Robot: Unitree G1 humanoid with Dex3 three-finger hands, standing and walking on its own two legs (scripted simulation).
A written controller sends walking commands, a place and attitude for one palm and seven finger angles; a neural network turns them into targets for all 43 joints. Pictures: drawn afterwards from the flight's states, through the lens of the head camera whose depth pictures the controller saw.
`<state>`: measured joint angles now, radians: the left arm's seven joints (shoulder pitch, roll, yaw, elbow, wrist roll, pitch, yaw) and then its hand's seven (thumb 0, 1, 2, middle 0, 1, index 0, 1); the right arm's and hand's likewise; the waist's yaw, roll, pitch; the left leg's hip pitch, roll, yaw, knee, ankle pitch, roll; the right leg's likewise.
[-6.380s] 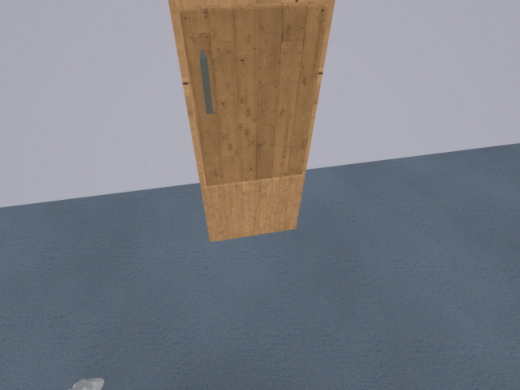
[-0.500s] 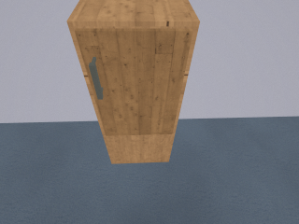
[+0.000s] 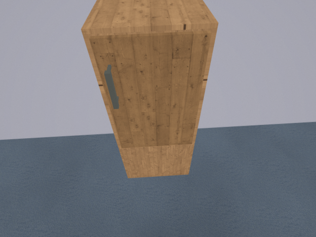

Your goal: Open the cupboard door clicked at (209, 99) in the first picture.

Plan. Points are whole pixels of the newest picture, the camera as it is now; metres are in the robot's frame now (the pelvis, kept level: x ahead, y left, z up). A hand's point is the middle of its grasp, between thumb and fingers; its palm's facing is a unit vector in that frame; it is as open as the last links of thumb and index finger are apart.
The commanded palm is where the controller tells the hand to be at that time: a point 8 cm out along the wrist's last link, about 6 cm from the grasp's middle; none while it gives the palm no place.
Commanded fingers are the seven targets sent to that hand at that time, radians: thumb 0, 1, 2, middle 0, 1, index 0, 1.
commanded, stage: look again from close up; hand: left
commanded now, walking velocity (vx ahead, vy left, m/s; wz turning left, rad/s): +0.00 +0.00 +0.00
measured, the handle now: (112, 87) +0.58 +0.20 +0.05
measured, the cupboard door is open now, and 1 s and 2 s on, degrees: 0 0 0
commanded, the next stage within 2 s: raise the hand with hooked fingers in 0.16 s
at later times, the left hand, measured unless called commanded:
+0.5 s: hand (98, 193) +0.22 +0.17 +0.01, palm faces +0.22 -0.97 -0.12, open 7.6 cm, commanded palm +0.12 +0.22 -0.05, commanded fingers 0.00 0.60 0.77 -0.22 -0.50 -0.22 -0.50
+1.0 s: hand (91, 207) +0.19 +0.18 -0.01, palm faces -0.03 -1.00 -0.08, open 10.5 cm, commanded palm +0.15 +0.25 +0.00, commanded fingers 0.00 0.01 0.52 -0.26 -0.87 -0.26 -0.87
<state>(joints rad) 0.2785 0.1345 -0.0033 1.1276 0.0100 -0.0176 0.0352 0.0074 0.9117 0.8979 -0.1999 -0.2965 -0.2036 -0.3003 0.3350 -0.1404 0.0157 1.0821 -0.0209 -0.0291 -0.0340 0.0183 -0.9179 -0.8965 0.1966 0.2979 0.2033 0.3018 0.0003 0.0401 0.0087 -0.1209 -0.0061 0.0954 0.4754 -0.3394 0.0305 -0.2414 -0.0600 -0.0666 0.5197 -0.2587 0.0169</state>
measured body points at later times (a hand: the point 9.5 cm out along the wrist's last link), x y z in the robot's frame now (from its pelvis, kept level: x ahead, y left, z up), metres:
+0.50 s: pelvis -0.01 -0.02 -0.01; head +0.01 -0.03 +0.43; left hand +0.21 +0.22 +0.01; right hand +0.12 -0.29 -0.12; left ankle -0.05 +0.09 -0.74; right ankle +0.01 -0.13 -0.74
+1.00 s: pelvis -0.05 -0.04 -0.07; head +0.02 -0.04 +0.37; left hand +0.19 +0.24 +0.00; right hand +0.15 -0.24 -0.16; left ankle -0.05 +0.09 -0.74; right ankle +0.01 -0.13 -0.74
